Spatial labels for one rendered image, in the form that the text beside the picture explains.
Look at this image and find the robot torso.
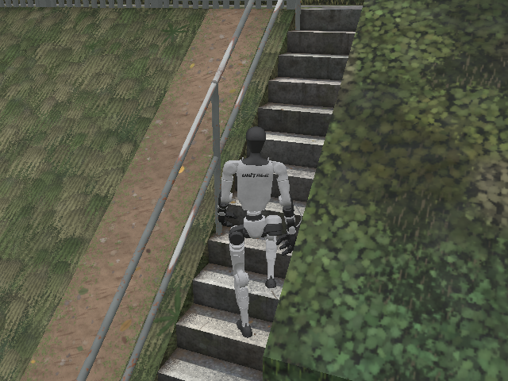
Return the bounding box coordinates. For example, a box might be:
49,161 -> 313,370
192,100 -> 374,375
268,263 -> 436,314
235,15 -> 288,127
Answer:
236,157 -> 274,239

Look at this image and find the robot left upper arm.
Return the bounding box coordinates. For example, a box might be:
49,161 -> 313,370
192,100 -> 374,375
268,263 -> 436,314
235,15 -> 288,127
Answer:
221,160 -> 239,203

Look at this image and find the robot right hand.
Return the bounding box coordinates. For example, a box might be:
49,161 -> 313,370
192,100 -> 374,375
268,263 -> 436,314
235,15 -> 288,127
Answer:
276,232 -> 296,256

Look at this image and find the robot right shin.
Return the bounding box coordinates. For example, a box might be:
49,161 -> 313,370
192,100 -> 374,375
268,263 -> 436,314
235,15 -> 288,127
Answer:
266,236 -> 277,279

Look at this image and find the right robot forearm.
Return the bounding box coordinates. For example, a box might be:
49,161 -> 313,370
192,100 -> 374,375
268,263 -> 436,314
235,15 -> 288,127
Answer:
283,195 -> 297,235

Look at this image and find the robot left hand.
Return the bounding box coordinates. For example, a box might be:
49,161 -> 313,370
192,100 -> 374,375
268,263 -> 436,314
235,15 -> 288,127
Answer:
218,212 -> 237,226

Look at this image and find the left robot forearm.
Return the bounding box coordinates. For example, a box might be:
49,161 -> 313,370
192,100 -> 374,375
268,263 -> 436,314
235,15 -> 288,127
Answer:
217,192 -> 229,216

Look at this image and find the robot right upper arm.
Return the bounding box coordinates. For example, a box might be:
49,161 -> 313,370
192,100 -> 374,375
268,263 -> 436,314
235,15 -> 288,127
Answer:
271,161 -> 291,206

